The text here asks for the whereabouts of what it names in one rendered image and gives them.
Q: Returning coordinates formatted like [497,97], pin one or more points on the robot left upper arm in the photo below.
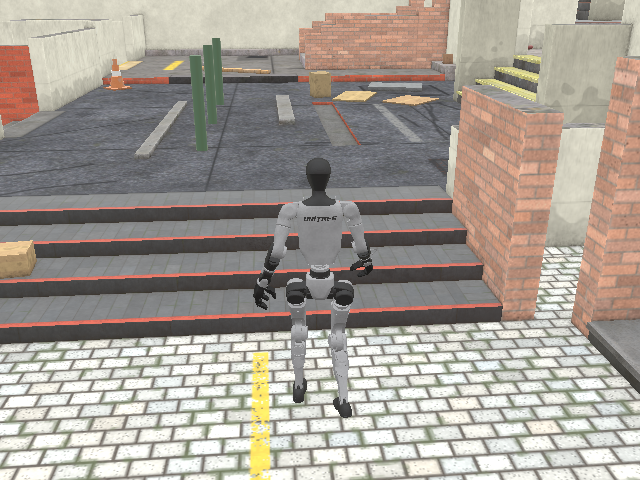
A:
[287,212]

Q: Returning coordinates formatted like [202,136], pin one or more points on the right robot thigh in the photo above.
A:
[340,308]

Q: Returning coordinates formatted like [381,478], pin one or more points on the left robot forearm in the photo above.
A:
[268,269]

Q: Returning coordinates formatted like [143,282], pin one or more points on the robot left hand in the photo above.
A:
[259,293]

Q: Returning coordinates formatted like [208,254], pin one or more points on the robot right upper arm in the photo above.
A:
[351,211]

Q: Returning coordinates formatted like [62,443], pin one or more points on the robot right hand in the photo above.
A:
[364,272]

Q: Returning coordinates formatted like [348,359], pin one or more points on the humanoid robot head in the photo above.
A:
[318,172]

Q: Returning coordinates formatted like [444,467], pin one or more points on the right robot forearm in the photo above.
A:
[365,258]

